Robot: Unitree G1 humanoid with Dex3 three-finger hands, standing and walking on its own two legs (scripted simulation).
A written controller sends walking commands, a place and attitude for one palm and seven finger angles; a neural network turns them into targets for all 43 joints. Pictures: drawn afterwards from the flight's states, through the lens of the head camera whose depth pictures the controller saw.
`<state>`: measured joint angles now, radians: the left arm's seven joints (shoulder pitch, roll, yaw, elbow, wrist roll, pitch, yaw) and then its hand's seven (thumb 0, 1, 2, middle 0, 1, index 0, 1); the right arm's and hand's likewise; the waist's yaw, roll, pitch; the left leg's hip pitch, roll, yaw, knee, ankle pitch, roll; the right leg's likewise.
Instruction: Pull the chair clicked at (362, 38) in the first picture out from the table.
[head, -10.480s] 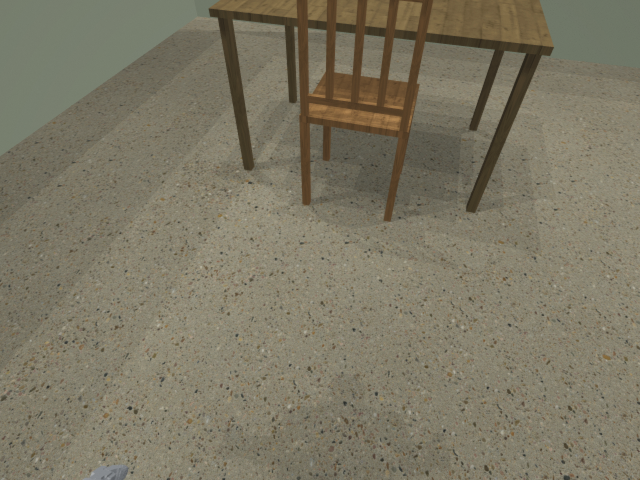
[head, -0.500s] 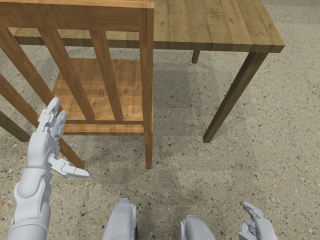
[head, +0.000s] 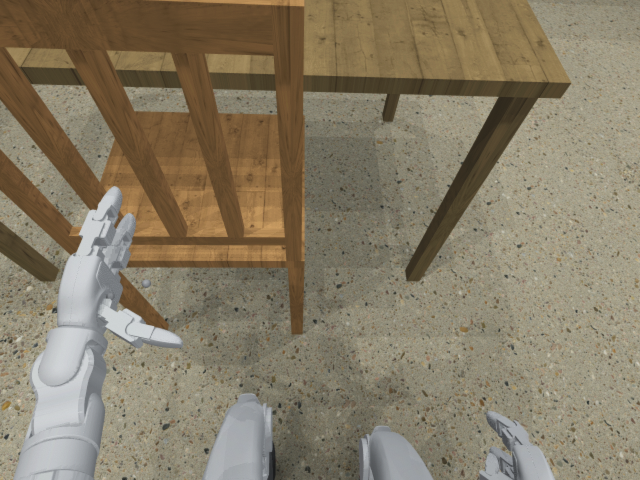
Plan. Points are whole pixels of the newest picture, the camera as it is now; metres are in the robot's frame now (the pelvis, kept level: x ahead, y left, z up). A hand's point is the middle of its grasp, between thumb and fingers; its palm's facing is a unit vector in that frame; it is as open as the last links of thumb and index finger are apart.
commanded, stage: aim the fingers beside a spindle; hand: left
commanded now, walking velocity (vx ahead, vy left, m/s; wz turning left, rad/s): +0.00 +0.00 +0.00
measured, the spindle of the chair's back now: (145, 164) +0.49 +0.25 +0.06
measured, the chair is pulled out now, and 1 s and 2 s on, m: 0.00 0.00 0.00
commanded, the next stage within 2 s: push the fingers through the gap in 0.18 s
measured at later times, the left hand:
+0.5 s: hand (142, 272) +0.35 +0.23 +0.02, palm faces +0.05 -1.00 -0.06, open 17.0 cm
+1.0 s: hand (155, 236) +0.40 +0.23 +0.02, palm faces +0.05 -1.00 -0.06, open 17.0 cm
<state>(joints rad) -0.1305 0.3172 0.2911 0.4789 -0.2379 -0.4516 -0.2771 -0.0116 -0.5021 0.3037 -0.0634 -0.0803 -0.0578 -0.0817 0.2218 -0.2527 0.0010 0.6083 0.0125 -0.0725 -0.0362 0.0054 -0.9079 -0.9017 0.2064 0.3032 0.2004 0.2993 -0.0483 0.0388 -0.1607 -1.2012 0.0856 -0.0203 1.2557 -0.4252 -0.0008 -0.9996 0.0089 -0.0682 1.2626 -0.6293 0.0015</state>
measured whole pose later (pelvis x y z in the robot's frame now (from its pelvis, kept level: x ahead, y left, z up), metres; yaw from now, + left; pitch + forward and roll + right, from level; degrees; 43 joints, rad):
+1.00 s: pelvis +0.00 +0.00 -0.01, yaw -1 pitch +23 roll -4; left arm -0.42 0.38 0.35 0.74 -0.19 -0.45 -0.29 -0.01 -0.50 0.30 -0.06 -0.08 -0.06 -0.08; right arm 0.25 -0.26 0.00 0.65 0.00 -0.04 -0.03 0.00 -0.91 -0.90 0.21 0.30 0.20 0.30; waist -0.07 0.04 -0.15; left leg -1.26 0.09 -0.03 1.29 -0.44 0.00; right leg -1.05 0.02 -0.07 1.29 -0.64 0.00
